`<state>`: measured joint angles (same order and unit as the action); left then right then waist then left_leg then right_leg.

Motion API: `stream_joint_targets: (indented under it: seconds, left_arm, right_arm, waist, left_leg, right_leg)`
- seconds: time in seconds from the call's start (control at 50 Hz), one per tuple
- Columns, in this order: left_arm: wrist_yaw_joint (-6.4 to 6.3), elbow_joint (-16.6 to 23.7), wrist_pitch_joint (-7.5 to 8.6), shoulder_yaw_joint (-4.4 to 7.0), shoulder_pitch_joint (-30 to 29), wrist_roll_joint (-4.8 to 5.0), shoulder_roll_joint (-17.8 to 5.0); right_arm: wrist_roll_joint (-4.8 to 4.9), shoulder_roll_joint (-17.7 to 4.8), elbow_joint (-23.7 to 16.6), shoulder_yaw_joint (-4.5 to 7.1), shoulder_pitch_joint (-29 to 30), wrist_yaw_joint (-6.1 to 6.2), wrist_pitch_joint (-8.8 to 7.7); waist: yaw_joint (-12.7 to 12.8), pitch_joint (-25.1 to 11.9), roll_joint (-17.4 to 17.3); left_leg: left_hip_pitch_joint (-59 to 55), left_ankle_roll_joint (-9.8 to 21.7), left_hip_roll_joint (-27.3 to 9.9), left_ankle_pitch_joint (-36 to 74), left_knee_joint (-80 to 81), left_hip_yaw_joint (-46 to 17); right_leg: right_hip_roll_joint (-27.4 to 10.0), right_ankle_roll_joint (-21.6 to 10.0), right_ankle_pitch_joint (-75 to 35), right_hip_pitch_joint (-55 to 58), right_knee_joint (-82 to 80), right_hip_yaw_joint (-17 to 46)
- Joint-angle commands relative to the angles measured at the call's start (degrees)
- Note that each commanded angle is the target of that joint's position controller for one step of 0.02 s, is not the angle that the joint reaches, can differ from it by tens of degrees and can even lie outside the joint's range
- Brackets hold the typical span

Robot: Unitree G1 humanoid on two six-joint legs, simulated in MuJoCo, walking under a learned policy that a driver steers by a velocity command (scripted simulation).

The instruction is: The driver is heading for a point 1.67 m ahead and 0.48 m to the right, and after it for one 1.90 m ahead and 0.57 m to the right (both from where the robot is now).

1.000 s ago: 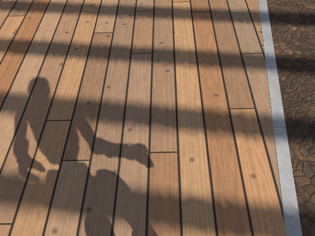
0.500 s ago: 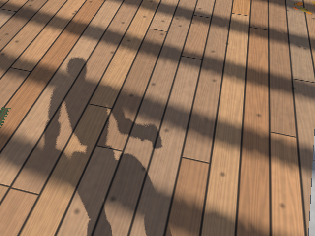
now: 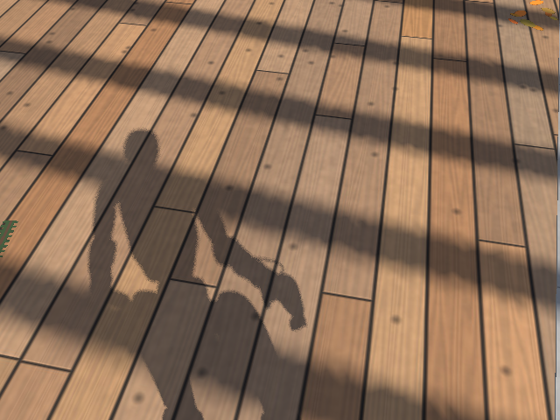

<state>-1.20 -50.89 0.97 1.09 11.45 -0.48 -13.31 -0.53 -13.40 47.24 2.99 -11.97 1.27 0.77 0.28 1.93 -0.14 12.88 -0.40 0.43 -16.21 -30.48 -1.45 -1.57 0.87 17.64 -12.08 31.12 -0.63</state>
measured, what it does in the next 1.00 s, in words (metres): walks ahead: right foot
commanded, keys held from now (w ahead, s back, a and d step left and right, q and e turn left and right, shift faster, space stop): no key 0.12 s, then w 0.62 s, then no key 0.26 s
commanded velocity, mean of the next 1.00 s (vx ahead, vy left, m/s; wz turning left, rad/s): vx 0.27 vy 0.00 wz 0.00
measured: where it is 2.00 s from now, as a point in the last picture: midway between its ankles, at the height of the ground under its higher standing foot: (317, 336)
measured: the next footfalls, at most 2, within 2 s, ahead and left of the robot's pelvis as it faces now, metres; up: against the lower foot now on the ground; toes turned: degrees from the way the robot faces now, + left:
right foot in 0.80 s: +0.42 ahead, -0.12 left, +0.00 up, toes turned -2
left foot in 1.24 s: +0.44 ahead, +0.10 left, +0.00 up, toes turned +0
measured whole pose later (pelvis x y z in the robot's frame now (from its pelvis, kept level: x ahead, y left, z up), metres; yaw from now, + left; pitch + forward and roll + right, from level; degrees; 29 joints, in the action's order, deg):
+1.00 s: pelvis +0.32 -0.04 +0.01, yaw +0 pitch +1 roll -1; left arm 2.3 -53.3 5.4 2.1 9.0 -1.4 -13.8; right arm 0.4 -15.3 53.1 3.3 -12.6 2.1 -3.2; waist 0.7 4.0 -2.3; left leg 28.2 -0.9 -3.5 -22.5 -63.0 -2.5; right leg 3.3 -4.9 5.3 -16.9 21.5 -4.3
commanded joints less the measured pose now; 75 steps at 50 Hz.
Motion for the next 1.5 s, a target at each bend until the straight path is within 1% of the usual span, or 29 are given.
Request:
stream_joint_targets:
  seconds: [0.02,0.12,0.18,0.22,0.28,0.32,0.36,0.38,0.4,0.42,0.5,0.6,0.7,0.74,0.78,0.8,0.82,0.84,0.86,0.9,0.96,1.04,1.14,1.22,1.28,1.32,1.34,1.4,1.5]
  left_arm:
    - [-0.26,1.8,0.52,1.51,0.2,0.11,-6.9]
    - [-0.28,-0.1,0.38,1.43,0.2,0.21,-6.3]
    - [-0.60,-1.4,-0.12,2.09,1.9,1.16,-7.6]
    - [-0.76,-1.4,0.68,2.31,3.7,1.72,-8.3]
    - [-0.49,-2.6,2.34,3.61,6.9,2.08,-11.8]
    - [-0.09,-1.2,2.63,3.44,2.6,2.29,-11.2]
    - [0.38,1.0,2.60,2.59,-3.4,2.32,-7.9]
    - [0.44,3.2,3.46,1.70,-5.6,2.07,-4.2]
    - [0.11,4.9,4.65,2.10,-7.0,2.38,-5.9]
    - [0.48,4.2,5.27,2.69,-5.1,3.28,-7.7]
    - [2.23,3.1,5.66,2.83,-4.7,2.18,-6.2]
    - [3.39,7.0,4.88,0.98,-14.5,1.59,-1.7]
    - [3.76,9.5,4.59,1.43,-18.4,2.27,-5.1]
    - [3.84,9.0,4.75,2.44,-14.9,2.11,-7.3]
    - [3.31,4.7,4.47,4.62,-0.3,1.61,-10.7]
    - [2.76,2.8,4.34,5.41,8.4,0.50,-14.0]
    - [3.16,1.4,4.25,5.73,11.1,-0.76,-17.8]
    - [3.41,1.8,4.16,4.52,9.5,0.15,-12.8]
    - [3.31,2.5,4.28,3.69,3.0,0.66,-10.5]
    - [3.49,3.2,4.81,2.62,-3.9,0.42,-7.1]
    - [3.60,1.2,5.47,1.81,-5.2,-1.23,-5.2]
    - [2.27,-0.3,5.00,1.93,-7.1,-1.27,-7.6]
    - [1.24,-2.0,2.81,1.94,-4.3,-0.46,-8.7]
    - [0.48,-2.7,1.63,2.39,-0.8,1.30,-10.0]
    - [0.34,-1.0,2.53,2.00,-1.6,1.47,-7.6]
    - [0.70,0.9,3.92,1.39,-5.5,1.58,-4.6]
    - [1.03,1.9,4.61,1.79,-8.1,1.38,-6.4]
    - [2.47,1.7,5.45,2.21,-8.4,2.20,-6.7]
    - [3.37,2.1,4.40,1.05,-12.8,1.53,-3.5]
  right_arm:
    - [0.12,-5.4,-1.8,1.22,0.9,0.41,-0.83]
    - [0.24,-5.5,1.1,1.24,-0.1,0.86,-0.79]
    - [1.07,-5.8,2.9,1.60,-1.8,1.12,-0.67]
    - [1.54,-4.9,2.3,1.35,-0.4,1.02,-2.06]
    - [2.20,-2.7,1.4,0.95,2.4,-0.23,-5.00]
    - [2.60,-2.5,2.8,1.00,-1.0,-1.01,-5.97]
    - [2.29,-5.1,7.9,2.31,-11.9,-1.04,-6.12]
    - [2.23,-10.9,10.1,4.00,-19.2,-0.97,-6.28]
    - [1.44,-12.6,9.9,4.02,-21.9,-1.78,-6.91]
    - [0.60,-8.4,9.0,2.54,-17.9,-1.79,-7.46]
    - [0.77,-3.8,7.7,0.50,-13.4,-1.92,-6.64]
    - [0.69,-7.0,7.9,0.52,-14.4,-0.19,-5.50]
    - [1.86,-8.7,9.5,1.25,-16.0,0.05,-5.97]
    - [1.52,-9.8,9.3,1.72,-14.6,-0.02,-5.51]
    - [0.68,-9.5,8.9,1.64,-13.2,0.02,-4.24]
    - [-0.19,-7.7,7.5,0.86,-14.0,0.13,-4.05]
    - [0.24,1.4,8.1,-1.63,-23.7,-0.40,-4.84]
    - [1.36,-4.0,9.7,-0.40,-22.0,-0.66,-6.03]
    - [2.61,-6.6,7.8,0.44,-16.2,-0.69,-6.44]
    - [1.53,-7.0,6.8,0.95,-10.4,0.41,-5.99]
    - [0.97,-3.5,7.0,0.84,-12.5,0.98,-3.76]
    - [0.12,-3.1,4.7,0.44,-6.9,1.65,-2.02]
    - [0.56,-5.5,3.7,0.93,0.1,1.48,-0.64]
    - [0.35,-6.6,3.7,1.29,1.5,1.09,-2.19]
    - [1.33,-8.6,6.1,2.15,-1.7,0.53,-3.77]
    - [1.56,-10.7,8.8,2.99,-9.8,0.21,-4.80]
    - [1.21,-10.7,9.1,3.14,-12.6,0.03,-5.56]
    - [1.30,-8.5,8.1,2.45,-9.8,-0.17,-7.00]
    - [1.39,-9.8,7.9,2.79,-7.0,-0.36,-5.77]
  waist:
    - [0.4,-1.7,-0.3]
    - [0.3,-1.3,-0.2]
    - [0.3,0.9,1.8]
    - [1.3,5.8,4.1]
    - [1.6,7.3,10.8]
    - [-1.5,6.7,10.5]
    - [-6.4,3.7,4.7]
    - [-7.8,1.5,-11.2]
    - [-8.9,1.1,-16.3]
    - [-5.8,2.6,-8.8]
    - [-2.8,2.7,-4.1]
    - [-4.3,5.0,-4.1]
    - [-3.1,6.7,-5.9]
    - [-0.1,3.1,-6.5]
    - [7.4,-6.4,-6.9]
    - [9.5,-13.9,-1.5]
    - [4.1,-25.0,16.8]
    - [5.6,-25.5,11.6]
    - [3.9,-15.3,9.0]
    - [0.7,-7.6,0.9]
    - [-3.0,-7.1,3.0]
    - [-3.6,-7.2,4.7]
    - [-1.0,-4.7,4.0]
    - [-0.6,-1.0,4.1]
    - [-0.8,0.9,-4.8]
    - [-3.6,1.0,-14.4]
    - [-5.8,1.0,-14.5]
    - [-3.6,-3.0,-6.6]
    - [-3.1,-0.3,-7.1]
  left_leg:
    - [-1.3,1.2,-2.1,10.4,4.4,-2.3]
    - [-1.9,1.0,-2.1,11.2,4.5,-2.1]
    - [2.7,2.6,0.7,-15.1,2.3,0.5]
    - [10.0,3.7,0.3,-20.8,-0.4,0.2]
    - [13.8,4.0,-0.1,-9.1,-10.5,3.0]
    - [6.0,6.1,-0.6,-9.2,-3.6,3.1]
    - [-13.0,6.9,-2.1,-2.3,6.1,-1.3]
    - [-20.8,11.9,-12.2,-10.1,14.8,-20.4]
    - [-24.4,18.0,-21.5,-6.4,20.5,-37.8]
    - [-24.7,17.9,-21.8,-2.9,18.8,-34.8]
    - [-22.1,11.6,-15.1,14.1,20.6,-15.0]
    - [-11.0,10.9,-10.7,18.6,24.4,-4.5]
    - [-13.1,9.9,-14.2,19.8,25.2,-3.1]
    - [-17.1,8.5,-15.1,34.8,19.1,-1.8]
    - [-14.6,5.2,-11.0,52.1,-0.3,1.3]
    - [-1.6,2.9,-7.8,36.3,-17.0,2.0]
    - [16.0,-0.9,4.4,-13.9,-40.6,0.4]
    - [17.9,-0.5,3.6,-19.3,-49.0,-8.9]
    - [21.7,-0.1,0.7,-16.3,-50.1,-6.5]
    - [18.1,-0.2,-4.4,-9.3,-43.5,-3.4]
    - [8.7,-0.2,-6.2,-5.7,-35.6,-3.1]
    - [4.9,-1.5,-6.6,0.6,-17.4,-2.1]
    - [2.1,-1.4,-5.4,5.6,-5.6,-1.4]
    - [2.0,1.8,-3.4,-0.1,1.0,1.8]
    - [2.2,7.1,-6.7,-12.3,7.9,-5.6]
    - [-10.7,12.7,-16.1,-15.4,17.3,-22.2]
    - [-16.6,15.7,-20.7,-8.2,18.3,-29.5]
    - [-21.0,14.1,-20.1,7.1,16.7,-22.9]
    - [-5.9,10.3,-12.5,6.8,21.6,-7.9]
  right_leg:
    - [-2.0,-1.2,-8.0,-1.1,-5.8,2.1]
    - [-1.5,-1.3,-8.6,-1.0,-6.2,1.7]
    - [-0.9,-4.1,17.2,-3.6,-7.3,2.7]
    - [-5.2,-7.5,28.2,-4.7,-11.1,9.7]
    - [-16.4,-14.1,30.0,-2.3,-19.8,26.2]
    - [-15.3,-12.8,23.9,-6.2,-18.7,22.8]
    - [-6.9,-6.9,11.1,-16.1,-7.2,10.0]
    - [1.6,-1.9,4.6,-25.0,12.9,-1.8]
    - [3.6,-1.4,13.3,-34.0,27.1,1.2]
    - [0.3,-2.9,12.6,-38.4,35.2,5.1]
    - [-5.4,-4.8,-2.5,-37.9,31.5,2.9]
    - [-2.4,-1.1,-14.3,-27.9,10.9,-2.4]
    - [-0.9,-3.5,-18.7,-21.2,0.3,-1.2]
    - [0.7,-5.5,-16.3,-15.9,-0.2,-1.8]
    - [3.9,-8.1,-17.6,3.1,-0.7,-3.8]
    - [-5.6,-11.0,-27.7,20.8,2.3,6.3]
    - [-22.2,-22.4,-29.3,36.8,-5.1,34.4]
    - [-21.1,-21.9,-30.6,32.5,-10.2,39.0]
    - [-19.4,-19.4,-34.5,23.3,-10.2,27.9]
    - [-14.6,-16.1,-43.0,7.8,-12.3,15.3]
    - [-11.7,-16.0,-46.9,-2.6,-16.1,8.3]
    - [-9.8,-15.4,-42.5,-6.2,-17.5,3.6]
    - [-9.7,-13.7,-10.9,-6.5,-19.9,6.9]
    - [-9.3,-11.5,15.5,-5.3,-18.8,12.9]
    - [-2.4,-8.6,15.2,-9.0,-8.9,4.9]
    - [4.5,-5.1,8.8,-23.4,9.4,-4.4]
    - [3.6,-4.9,13.8,-31.8,17.4,-1.4]
    - [-2.4,-4.9,8.2,-36.9,25.7,2.8]
    - [-0.8,-2.1,-5.1,-19.0,8.4,-2.6]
